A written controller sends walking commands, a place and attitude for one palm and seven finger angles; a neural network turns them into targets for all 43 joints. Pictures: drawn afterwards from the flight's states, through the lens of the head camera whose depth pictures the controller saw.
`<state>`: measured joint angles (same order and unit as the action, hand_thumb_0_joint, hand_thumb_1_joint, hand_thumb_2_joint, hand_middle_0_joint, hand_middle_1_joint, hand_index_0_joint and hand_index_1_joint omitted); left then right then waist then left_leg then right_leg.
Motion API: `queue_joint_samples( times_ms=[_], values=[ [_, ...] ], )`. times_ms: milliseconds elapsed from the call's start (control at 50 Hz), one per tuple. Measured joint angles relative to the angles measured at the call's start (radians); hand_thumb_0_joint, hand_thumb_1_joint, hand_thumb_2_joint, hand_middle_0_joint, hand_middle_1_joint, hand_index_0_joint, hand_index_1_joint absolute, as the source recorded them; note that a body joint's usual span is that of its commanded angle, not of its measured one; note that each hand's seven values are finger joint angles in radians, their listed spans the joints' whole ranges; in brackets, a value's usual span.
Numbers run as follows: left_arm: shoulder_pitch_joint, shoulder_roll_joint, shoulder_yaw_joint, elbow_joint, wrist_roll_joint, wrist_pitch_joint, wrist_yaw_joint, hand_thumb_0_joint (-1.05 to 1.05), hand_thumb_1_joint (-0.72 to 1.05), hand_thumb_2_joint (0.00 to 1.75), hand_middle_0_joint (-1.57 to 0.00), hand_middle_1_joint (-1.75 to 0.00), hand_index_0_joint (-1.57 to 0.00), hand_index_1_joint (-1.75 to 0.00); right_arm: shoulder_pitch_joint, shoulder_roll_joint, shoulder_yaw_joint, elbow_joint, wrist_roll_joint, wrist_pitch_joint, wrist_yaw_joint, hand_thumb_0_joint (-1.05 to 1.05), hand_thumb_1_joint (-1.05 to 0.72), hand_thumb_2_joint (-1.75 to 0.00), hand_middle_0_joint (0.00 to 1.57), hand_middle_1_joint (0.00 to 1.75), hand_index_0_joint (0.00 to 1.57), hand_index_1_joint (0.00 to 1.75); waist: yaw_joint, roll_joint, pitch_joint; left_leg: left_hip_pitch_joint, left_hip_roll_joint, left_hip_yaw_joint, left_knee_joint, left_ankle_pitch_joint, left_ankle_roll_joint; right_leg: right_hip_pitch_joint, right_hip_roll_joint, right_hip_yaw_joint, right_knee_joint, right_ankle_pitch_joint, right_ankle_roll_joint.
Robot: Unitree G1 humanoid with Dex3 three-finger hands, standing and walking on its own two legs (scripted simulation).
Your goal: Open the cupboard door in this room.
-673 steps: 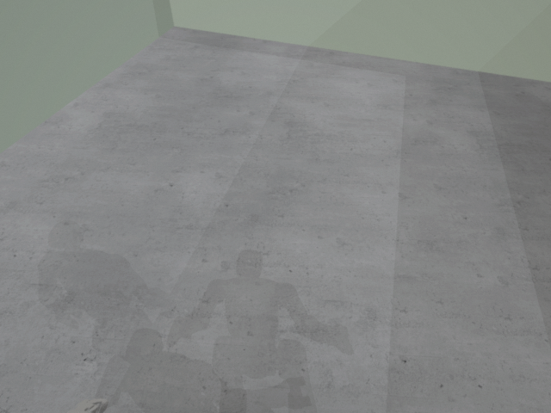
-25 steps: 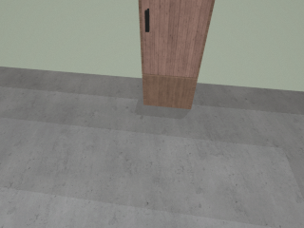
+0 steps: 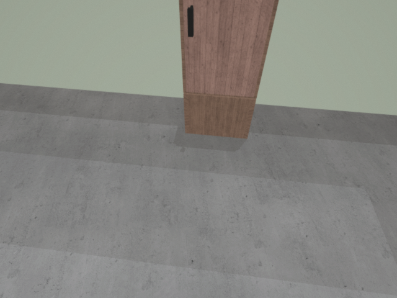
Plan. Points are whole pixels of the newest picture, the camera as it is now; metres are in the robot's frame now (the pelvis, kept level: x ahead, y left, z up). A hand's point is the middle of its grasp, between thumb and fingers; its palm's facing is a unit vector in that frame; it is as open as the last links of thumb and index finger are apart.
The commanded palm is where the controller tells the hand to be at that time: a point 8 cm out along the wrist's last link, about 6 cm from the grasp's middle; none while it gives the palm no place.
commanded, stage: walk to a spot facing it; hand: left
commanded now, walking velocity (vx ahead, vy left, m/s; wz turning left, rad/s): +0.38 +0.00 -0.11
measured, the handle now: (191, 21) +1.27 +0.11 +0.03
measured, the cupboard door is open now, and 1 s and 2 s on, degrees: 0 0 0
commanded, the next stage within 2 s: take the last steps up to it in 0.84 s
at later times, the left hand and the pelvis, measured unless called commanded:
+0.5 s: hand out of the picture +0.10 +0.14 -0.17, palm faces +0.05 -0.97 -0.24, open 7.3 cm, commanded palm none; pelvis +0.11 -0.04 -0.01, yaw -2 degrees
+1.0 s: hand (145, 230) +0.33 +0.17 -0.19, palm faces +0.00 -0.98 -0.18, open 7.4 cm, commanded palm none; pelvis +0.35 +0.00 -0.02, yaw -4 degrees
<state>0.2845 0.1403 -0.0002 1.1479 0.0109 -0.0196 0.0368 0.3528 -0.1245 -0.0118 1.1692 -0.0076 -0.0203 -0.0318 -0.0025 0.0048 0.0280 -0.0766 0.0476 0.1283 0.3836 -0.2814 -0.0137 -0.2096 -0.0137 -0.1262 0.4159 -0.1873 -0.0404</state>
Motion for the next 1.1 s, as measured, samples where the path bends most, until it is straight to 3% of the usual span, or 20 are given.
queue_joint_samples(
  times_ms=[80, 160, 280, 340, 380, 420, 460, 500, 600, 660, 740, 820, 860, 880, 920, 960, 1020, 1100],
  values=[
    [0.005, 0.002, 0.004, -0.003, 0.002, 0.003, -0.002, 0.0, 0.91, 0.9, -0.2, -0.3, -0.2, -0.3, -0.008, -0.008, -0.003, -0.011, -0.006, 0.001, 0.0, 0.0, -0.91, -0.9, 0.2, 0.29, 0.19, 0.3, 0.006, -0.002, -0.012, -0.001, -0.002, 0.007, 0.012, -0.012, 0.004, -0.007, -0.002, 0.008, 0.018, -0.012, 0.004],
    [0.037, -0.002, 0.017, -0.01, 0.012, 0.016, -0.019, 0.0, 0.91, 0.9, -0.2, -0.3, -0.2, -0.3, 0.01, -0.01, -0.013, -0.03, -0.012, 0.006, 0.006, 0.0, -0.91, -0.9, 0.2, 0.29, 0.19, 0.3, 0.008, -0.001, -0.039, -0.008, 0.002, 0.019, 0.054, -0.059, 0.014, -0.035, 0.0, 0.025, 0.098, -0.112, 0.007],
    [0.061, -0.015, 0.031, -0.021, 0.023, 0.03, -0.046, 0.0, 0.91, 0.9, -0.2, -0.3, -0.2, -0.3, 0.055, -0.014, -0.028, -0.042, -0.018, -0.02, 0.008, 0.0, -0.91, -0.9, 0.2, 0.29, 0.19, 0.3, -0.016, 0.006, -0.032, 0.035, -0.005, 0.045, 0.061, -0.109, 0.004, -0.128, -0.034, 0.014, 0.322, -0.228, 0.022],
    [0.037, -0.014, 0.038, -0.036, 0.027, 0.022, -0.051, 0.01, 0.91, 0.9, -0.2, -0.3, -0.2, -0.3, 0.08, -0.016, -0.028, -0.03, -0.021, -0.023, 0.009, 0.0, -0.91, -0.9, 0.2, 0.29, 0.19, 0.3, -0.023, 0.026, -0.009, 0.062, 0.009, 0.044, 0.075, -0.141, -0.019, -0.138, -0.046, -0.01, 0.263, -0.196, 0.026],
    [0.021, -0.002, 0.045, -0.049, 0.025, -0.008, -0.051, 0.02, 0.92, 0.9, -0.2, -0.3, -0.2, -0.3, 0.095, -0.013, -0.026, -0.013, -0.014, -0.015, 0.013, 0.0, -0.91, -0.9, 0.2, 0.29, 0.19, 0.3, -0.017, 0.044, 0.006, 0.02, 0.042, 0.026, 0.207, -0.19, -0.009, -0.12, -0.036, -0.042, 0.254, -0.116, -0.006],
    [0.014, 0.01, 0.051, -0.064, 0.015, -0.041, -0.042, 0.01, 0.92, 0.9, -0.2, -0.3, -0.2, -0.3, 0.081, -0.008, -0.025, 0.004, -0.008, 0.007, 0.024, 0.0, -0.91, -0.9, 0.2, 0.29, 0.19, 0.3, 0.008, 0.036, 0.014, -0.105, 0.042, -0.024, 0.493, -0.211, 0.015, -0.099, -0.031, -0.055, 0.264, -0.162, -0.031],
    [0.025, 0.011, 0.051, -0.069, 0.011, -0.056, -0.032, 0.01, 0.92, 0.9, -0.2, -0.3, -0.2, -0.3, 0.04, -0.014, -0.033, 0.003, -0.009, 0.019, 0.031, 0.01, -0.91, -0.9, 0.2, 0.29, 0.19, 0.3, 0.029, 0.026, 0.021, -0.233, 0.036, -0.051, 0.71, -0.154, 0.026, -0.058, -0.022, -0.051, 0.215, -0.174, -0.038],
    [0.046, 0.002, 0.045, -0.057, 0.013, -0.058, -0.025, 0.01, 0.92, 0.9, -0.2, -0.3, -0.2, -0.3, -0.013, -0.029, -0.043, -0.019, -0.014, 0.017, 0.036, 0.01, -0.91, -0.9, 0.2, 0.29, 0.19, 0.3, 0.035, 0.022, 0.023, -0.334, 0.048, -0.055, 0.782, -0.071, 0.022, -0.008, -0.013, -0.042, 0.139, -0.15, -0.031],
    [0.113, -0.031, 0.024, -0.006, 0.017, -0.061, -0.027, 0.0, 0.91, 0.9, -0.2, -0.3, -0.2, -0.3, -0.135, -0.058, -0.06, -0.098, -0.016, 0.004, 0.049, 0.01, -0.91, -0.9, 0.2, 0.29, 0.19, 0.3, 0.02, 0.016, 0.011, -0.501, 0.083, -0.058, 0.698, 0.073, -0.012, 0.117, -0.001, -0.029, -0.03, -0.116, -0.025],
    [0.138, -0.048, 0.015, 0.011, 0.017, -0.067, -0.028, 0.0, 0.91, 0.9, -0.2, -0.3, -0.2, -0.3, -0.197, -0.066, -0.06, -0.131, -0.014, 0.003, 0.057, 0.0, -0.91, -0.9, 0.2, 0.29, 0.19, 0.3, 0.025, 0.016, 0.017, -0.548, 0.09, -0.053, 0.596, 0.135, -0.02, 0.185, 0.002, -0.03, -0.093, -0.122, -0.013],
    [0.151, -0.055, 0.011, 0.016, 0.016, -0.069, -0.025, 0.0, 0.9, 0.9, -0.2, -0.3, -0.2, -0.3, -0.266, -0.065, -0.051, -0.159, -0.01, 0.002, 0.065, 0.0, -0.91, -0.9, 0.2, 0.29, 0.19, 0.3, 0.047, 0.011, 0.042, -0.536, 0.077, -0.021, 0.406, 0.181, -0.006, 0.27, 0.004, -0.04, -0.142, -0.157, 0.007],
    [0.162, -0.046, 0.015, 0.021, 0.017, -0.064, -0.021, 0.0, 0.9, 0.9, -0.2, -0.3, -0.2, -0.3, -0.317, -0.053, -0.036, -0.178, -0.013, -0.012, 0.066, 0.0, -0.91, -0.9, 0.2, 0.29, 0.19, 0.3, 0.067, -0.008, 0.067, -0.45, 0.028, 0.02, 0.258, 0.154, 0.031, 0.323, -0.015, -0.043, -0.097, -0.244, 0.037],
    [0.178, -0.046, 0.016, 0.03, 0.012, -0.056, -0.022, 0.0, 0.9, 0.9, -0.2, -0.3, -0.2, -0.3, -0.317, -0.052, -0.028, -0.19, -0.021, -0.036, 0.061, 0.0, -0.91, -0.9, 0.2, 0.29, 0.19, 0.3, 0.06, 0.002, 0.061, -0.369, 0.014, 0.023, 0.191, 0.157, 0.065, 0.27, -0.028, -0.039, 0.102, -0.319, 0.046],
    [0.165, -0.037, 0.018, 0.034, 0.007, -0.046, -0.025, 0.0, 0.9, 0.9, -0.2, -0.3, -0.2, -0.3, -0.316, -0.045, -0.03, -0.192, -0.023, -0.047, 0.054, 0.0, -0.91, -0.9, 0.2, 0.29, 0.19, 0.3, 0.05, -0.007, 0.066, -0.373, 0.006, 0.025, 0.233, 0.109, 0.075, 0.2, -0.04, -0.015, 0.289, -0.34, 0.041],
    [0.123, -0.016, 0.021, 0.023, 0.001, -0.032, -0.023, 0.0, 0.9, 0.9, -0.2, -0.3, -0.2, -0.3, -0.302, -0.034, -0.026, -0.186, -0.018, -0.058, 0.045, 0.0, -0.91, -0.9, 0.2, 0.29, 0.19, 0.3, 0.051, -0.025, 0.08, -0.355, 0.0, 0.04, 0.279, 0.046, 0.075, 0.041, -0.038, 0.057, 0.636, -0.335, 0.029],
    [0.075, 0.001, 0.029, 0.002, 0.003, -0.026, -0.024, 0.0, 0.9, 0.9, -0.2, -0.3, -0.2, -0.3, -0.271, -0.025, -0.024, -0.171, -0.016, -0.061, 0.036, 0.0, -0.91, -0.9, 0.2, 0.29, 0.19, 0.3, 0.048, -0.03, 0.083, -0.304, -0.001, 0.054, 0.251, 0.035, 0.058, -0.1, -0.045, 0.08, 0.815, -0.281, 0.029],
    [-0.003, 0.025, 0.043, -0.051, 0.011, -0.016, -0.028, 0.01, 0.91, 0.9, -0.2, -0.3, -0.2, -0.3, -0.208, -0.027, -0.044, -0.149, -0.005, -0.067, 0.013, -0.01, -0.93, -0.9, 0.2, 0.29, 0.2, 0.3, 0.031, -0.031, 0.075, -0.228, -0.011, 0.062, 0.172, 0.04, 0.057, -0.249, -0.076, 0.079, 0.8, -0.227, 0.042],
    [-0.085, 0.042, 0.056, -0.119, 0.017, -0.002, -0.036, 0.0, 0.91, 0.9, -0.2, -0.3, -0.2, -0.3, -0.127, -0.066, -0.052, -0.113, -0.012, -0.048, 0.016, -0.02, -0.95, -0.9, 0.2, 0.3, 0.2, 0.3, 0.011, -0.025, 0.045, -0.153, -0.019, 0.066, 0.095, 0.034, 0.046, -0.328, -0.113, 0.062, 0.588, -0.138, 0.059]
  ],
)
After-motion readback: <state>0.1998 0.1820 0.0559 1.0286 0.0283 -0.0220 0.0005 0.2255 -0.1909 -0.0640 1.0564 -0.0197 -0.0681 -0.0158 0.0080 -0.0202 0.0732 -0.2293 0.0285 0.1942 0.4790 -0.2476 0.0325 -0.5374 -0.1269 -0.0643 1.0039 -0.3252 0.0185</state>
